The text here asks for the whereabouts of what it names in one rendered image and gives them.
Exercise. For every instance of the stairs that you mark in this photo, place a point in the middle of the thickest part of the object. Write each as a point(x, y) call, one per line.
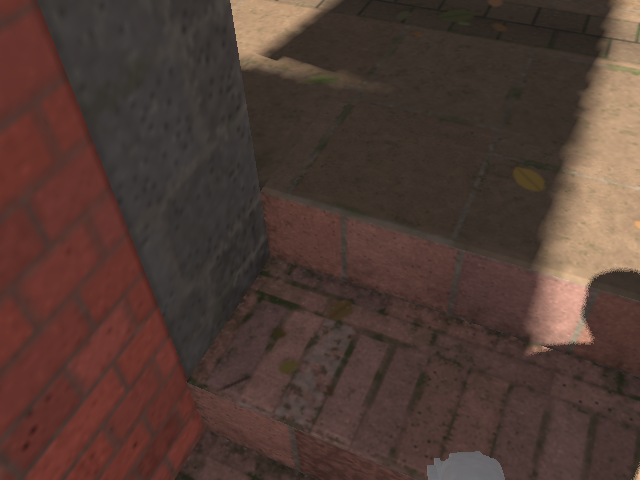
point(363, 353)

